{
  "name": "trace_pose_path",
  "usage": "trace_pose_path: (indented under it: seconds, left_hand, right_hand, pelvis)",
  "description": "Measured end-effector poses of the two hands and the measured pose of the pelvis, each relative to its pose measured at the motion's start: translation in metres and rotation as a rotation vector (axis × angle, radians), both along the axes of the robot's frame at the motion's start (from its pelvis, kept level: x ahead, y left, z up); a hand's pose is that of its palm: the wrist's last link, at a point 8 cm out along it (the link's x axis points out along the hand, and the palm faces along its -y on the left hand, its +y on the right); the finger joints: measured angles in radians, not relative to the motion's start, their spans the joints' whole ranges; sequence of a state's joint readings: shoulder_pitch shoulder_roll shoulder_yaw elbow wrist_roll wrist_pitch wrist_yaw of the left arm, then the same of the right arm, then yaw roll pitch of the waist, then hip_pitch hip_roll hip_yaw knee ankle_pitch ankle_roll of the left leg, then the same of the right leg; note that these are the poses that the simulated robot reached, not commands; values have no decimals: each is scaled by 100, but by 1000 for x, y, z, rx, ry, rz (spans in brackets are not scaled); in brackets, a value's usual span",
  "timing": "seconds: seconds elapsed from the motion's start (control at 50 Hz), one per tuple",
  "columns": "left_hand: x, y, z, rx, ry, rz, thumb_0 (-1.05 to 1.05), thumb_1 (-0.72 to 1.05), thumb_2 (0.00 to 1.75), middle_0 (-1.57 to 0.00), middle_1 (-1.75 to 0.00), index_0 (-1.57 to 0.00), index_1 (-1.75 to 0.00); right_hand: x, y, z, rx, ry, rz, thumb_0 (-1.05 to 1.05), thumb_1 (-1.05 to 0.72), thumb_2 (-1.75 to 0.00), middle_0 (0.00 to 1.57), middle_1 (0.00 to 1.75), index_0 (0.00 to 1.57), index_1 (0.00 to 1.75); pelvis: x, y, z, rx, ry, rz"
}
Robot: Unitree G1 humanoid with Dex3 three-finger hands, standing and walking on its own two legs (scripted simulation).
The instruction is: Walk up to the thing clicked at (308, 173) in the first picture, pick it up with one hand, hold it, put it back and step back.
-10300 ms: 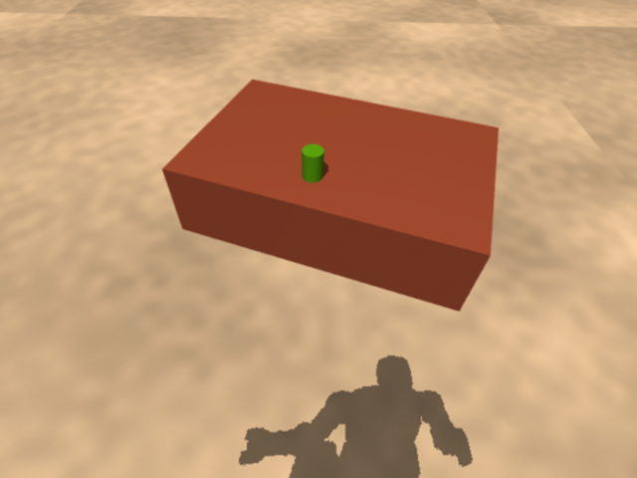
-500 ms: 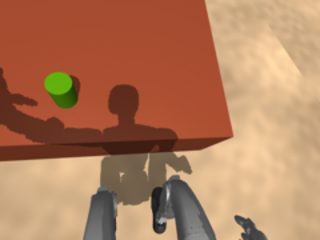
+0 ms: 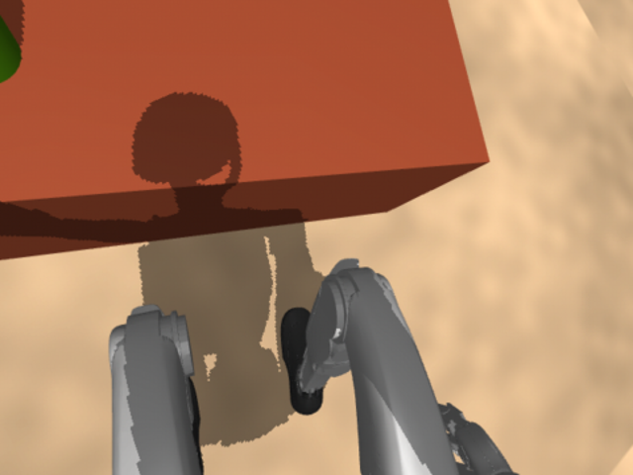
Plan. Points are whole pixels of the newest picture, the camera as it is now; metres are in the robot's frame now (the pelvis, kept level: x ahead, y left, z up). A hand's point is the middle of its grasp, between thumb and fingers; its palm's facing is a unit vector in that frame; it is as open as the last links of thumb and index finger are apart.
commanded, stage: approach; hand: left
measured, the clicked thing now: out of the picture +0.60 +0.27 -0.04
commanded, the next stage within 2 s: close in in 0.06 s
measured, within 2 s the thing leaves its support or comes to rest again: neither
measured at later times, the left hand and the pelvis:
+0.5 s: hand out of the picture +0.53 +0.32 -0.05, palm faces +0.25 -0.97 -0.01, open 17.7 cm; pelvis -0.02 +0.00 -0.07, yaw +0 degrees
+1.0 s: hand out of the picture +0.56 +0.28 -0.05, palm faces +0.27 -0.96 -0.01, open 17.6 cm; pelvis +0.00 +0.00 -0.05, yaw +2 degrees
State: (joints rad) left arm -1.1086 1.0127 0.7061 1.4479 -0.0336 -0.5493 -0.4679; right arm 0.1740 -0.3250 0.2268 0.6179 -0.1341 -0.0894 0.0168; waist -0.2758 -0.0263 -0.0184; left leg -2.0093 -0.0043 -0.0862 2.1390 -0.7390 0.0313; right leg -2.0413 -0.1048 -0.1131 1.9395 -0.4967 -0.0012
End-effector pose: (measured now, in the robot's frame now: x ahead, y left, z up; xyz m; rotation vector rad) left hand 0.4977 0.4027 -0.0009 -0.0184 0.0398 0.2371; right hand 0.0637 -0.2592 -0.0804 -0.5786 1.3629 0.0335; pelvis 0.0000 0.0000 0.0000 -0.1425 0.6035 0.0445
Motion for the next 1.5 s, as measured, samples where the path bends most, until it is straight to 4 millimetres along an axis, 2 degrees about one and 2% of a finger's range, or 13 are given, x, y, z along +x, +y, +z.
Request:
trace_pose_path:
  seconds: [0.12, 0.14, 0.26, 0.38, 0.68, 0.82, 0.92, 1.24, 1.36, 1.5]
  left_hand:
    - [4, -29, -51, -11, 6, -31, -2, -56, 5, -5, -7, -4, -8]
    - [3, -31, -54, 8, -20, -35, -2, -55, 5, -6, -7, -4, -8]
    - [-1, -33, -54, 54, -102, -40, -2, -55, 3, -6, -7, -5, -7]
    - [-1, -33, -53, 37, -102, -21, -2, -58, 1, -7, -6, -6, -6]
    - [6, -42, -51, 54, -18, 34, -2, -61, 4, -6, -7, -6, -6]
    - [15, -58, -51, 39, -20, 26, -2, -61, 5, -6, -9, -6, -8]
    - [21, -69, -51, 32, -20, 27, -2, -61, 6, -7, -10, -7, -9]
    - [29, -78, -45, 31, -26, 29, -2, -61, 5, -8, -9, -8, -9]
    - [32, -80, -45, 25, -29, 17, -2, -61, 5, -8, -8, -8, -8]
    - [37, -81, -47, 22, -28, 12, -2, -61, 6, -8, -8, -8, -8]
  right_hand:
    - [-38, -6, -24, -18, 66, -40, 1, -93, -91, 21, 30, 21, 30]
    - [-43, -7, -27, -22, 76, -47, 1, -92, -91, 21, 30, 21, 30]
    - [-62, -11, -44, -32, 109, -64, 1, -92, -90, 21, 30, 21, 30]
    - [-53, -10, -55, -28, 89, -56, 1, -91, -90, 21, 30, 21, 30]
    - [17, -2, -53, -4, 21, 12, 1, -91, -90, 21, 30, 21, 30]
    - [32, -4, -51, -2, 11, 18, 0, -90, -90, 20, 30, 21, 30]
    - [25, -7, -52, -1, 28, -13, 0, -91, -90, 20, 30, 20, 30]
    - [-32, -10, -44, -12, 120, -131, 1, -93, -91, 20, 30, 21, 30]
    - [-41, -11, -41, -22, 128, -141, 1, -93, -91, 21, 30, 21, 30]
    - [-41, -11, -40, -29, 127, -137, 1, -93, -91, 21, 30, 21, 30]
  pelvis:
    - [-14, -1, -34, -16, -33, -10]
    - [-16, -1, -39, -18, -39, -11]
    - [-23, -2, -61, -23, -68, -11]
    - [-25, -2, -70, -29, -77, -3]
    - [-8, 1, -54, -16, -11, 30]
    - [-4, 2, -48, -11, 4, 36]
    - [-2, 1, -46, -7, 11, 34]
    - [-6, -1, -44, 3, 13, 18]
    - [-8, -1, -45, 1, 10, 14]
    - [-8, 0, -47, -3, 11, 12]
